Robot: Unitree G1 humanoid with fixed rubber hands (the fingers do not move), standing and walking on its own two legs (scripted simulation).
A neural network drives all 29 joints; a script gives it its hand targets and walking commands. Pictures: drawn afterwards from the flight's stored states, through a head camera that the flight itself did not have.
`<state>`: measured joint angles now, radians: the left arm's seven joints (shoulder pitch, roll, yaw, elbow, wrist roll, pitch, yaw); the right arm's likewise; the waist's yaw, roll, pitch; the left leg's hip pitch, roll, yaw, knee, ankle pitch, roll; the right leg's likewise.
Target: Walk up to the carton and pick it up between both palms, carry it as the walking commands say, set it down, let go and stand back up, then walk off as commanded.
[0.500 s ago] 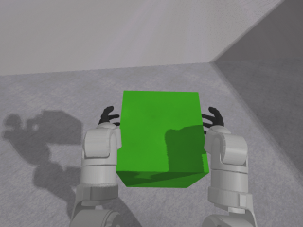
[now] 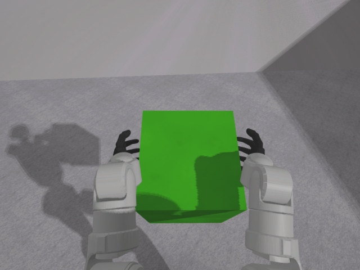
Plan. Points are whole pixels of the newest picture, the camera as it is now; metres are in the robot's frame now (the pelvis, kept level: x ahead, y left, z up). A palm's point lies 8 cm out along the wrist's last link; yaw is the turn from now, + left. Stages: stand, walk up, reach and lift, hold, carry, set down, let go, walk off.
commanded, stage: carry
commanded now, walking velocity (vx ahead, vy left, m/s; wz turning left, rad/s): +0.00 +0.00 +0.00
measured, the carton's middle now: (186, 173) +0.36 +0.00 +0.02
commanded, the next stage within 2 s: none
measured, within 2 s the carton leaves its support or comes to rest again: neither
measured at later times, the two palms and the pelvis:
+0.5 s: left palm (114, 165) +0.31 +0.15 +0.12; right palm (249, 165) +0.31 -0.12 +0.13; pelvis -0.01 +0.01 +0.00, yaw +0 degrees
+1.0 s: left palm (167, 162) +0.34 +0.05 +0.09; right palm (298, 181) +0.29 -0.22 +0.11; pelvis -0.02 -0.01 -0.01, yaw -12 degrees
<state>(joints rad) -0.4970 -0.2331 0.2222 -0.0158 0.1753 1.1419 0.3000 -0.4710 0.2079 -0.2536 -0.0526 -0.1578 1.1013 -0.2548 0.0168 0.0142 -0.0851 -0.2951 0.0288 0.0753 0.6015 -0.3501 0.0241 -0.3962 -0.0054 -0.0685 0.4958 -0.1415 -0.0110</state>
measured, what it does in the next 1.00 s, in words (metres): stands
